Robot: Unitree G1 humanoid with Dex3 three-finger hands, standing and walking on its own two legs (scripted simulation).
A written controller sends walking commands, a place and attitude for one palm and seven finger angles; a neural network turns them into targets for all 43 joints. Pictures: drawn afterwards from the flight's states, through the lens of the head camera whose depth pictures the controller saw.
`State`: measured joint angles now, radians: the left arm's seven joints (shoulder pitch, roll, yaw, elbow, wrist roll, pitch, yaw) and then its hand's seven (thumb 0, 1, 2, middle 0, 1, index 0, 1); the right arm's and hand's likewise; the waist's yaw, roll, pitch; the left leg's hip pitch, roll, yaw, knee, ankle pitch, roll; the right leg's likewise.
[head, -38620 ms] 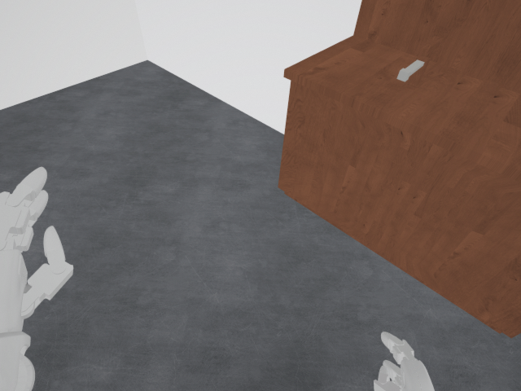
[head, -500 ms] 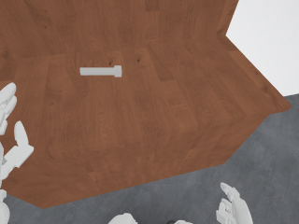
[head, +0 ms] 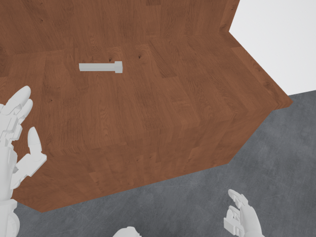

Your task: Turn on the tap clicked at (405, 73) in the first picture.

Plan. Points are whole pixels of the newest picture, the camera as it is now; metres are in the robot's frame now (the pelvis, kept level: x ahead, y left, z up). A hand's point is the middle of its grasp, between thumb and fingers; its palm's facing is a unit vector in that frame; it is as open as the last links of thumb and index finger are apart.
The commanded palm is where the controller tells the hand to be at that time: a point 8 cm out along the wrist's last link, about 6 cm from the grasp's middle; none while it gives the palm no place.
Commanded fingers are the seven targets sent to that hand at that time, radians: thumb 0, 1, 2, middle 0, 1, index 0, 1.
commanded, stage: step back with the hand held close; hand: left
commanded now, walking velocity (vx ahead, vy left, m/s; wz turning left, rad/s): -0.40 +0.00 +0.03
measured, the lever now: (118, 67) +0.62 +0.19 +0.04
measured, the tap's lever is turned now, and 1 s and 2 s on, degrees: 78 78 78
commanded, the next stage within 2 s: stop stepping back and stand still in 0.14 s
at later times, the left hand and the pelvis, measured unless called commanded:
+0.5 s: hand out of the picture +0.09 +0.21 +0.16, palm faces +0.35 -0.85 -0.39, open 7.4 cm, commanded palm +0.04 +0.25 +0.18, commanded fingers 0.00 0.90 0.90 -0.20 -0.30 -0.20 -0.30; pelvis -0.13 -0.03 +0.00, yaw -1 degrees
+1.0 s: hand out of the picture +0.02 +0.21 +0.17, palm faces +0.39 -0.84 -0.36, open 7.4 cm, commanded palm -0.04 +0.26 +0.18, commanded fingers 0.00 0.90 0.90 -0.20 -0.30 -0.20 -0.30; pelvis -0.20 -0.02 -0.01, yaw +0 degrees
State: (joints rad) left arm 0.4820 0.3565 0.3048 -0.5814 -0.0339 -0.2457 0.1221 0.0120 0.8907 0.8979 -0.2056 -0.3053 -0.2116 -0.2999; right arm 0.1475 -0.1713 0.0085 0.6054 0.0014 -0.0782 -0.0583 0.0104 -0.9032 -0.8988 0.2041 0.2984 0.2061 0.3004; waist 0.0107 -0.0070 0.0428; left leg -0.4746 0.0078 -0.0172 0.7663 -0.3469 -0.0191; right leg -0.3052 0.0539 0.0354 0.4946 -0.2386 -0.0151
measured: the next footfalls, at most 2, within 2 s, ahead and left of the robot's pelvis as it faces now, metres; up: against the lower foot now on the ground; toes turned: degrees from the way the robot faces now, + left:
left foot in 0.06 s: +0.03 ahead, +0.12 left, +0.00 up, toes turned +1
right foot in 0.34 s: -0.02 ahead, -0.13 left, +0.00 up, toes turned -2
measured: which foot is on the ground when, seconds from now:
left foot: up 0.00-0.04, down 0.06-0.34, up 0.36-0.58, down 0.60-1.00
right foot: down 0.00-0.08, up 0.10-0.32, down 0.34-0.96, up 0.98-1.00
